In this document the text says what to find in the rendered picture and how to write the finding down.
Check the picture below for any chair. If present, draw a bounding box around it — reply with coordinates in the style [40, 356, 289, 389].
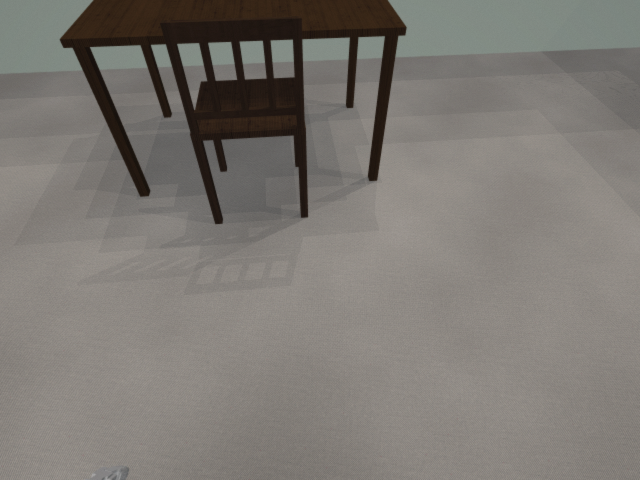
[160, 16, 308, 224]

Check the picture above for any table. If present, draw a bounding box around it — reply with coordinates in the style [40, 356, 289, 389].
[60, 0, 407, 197]

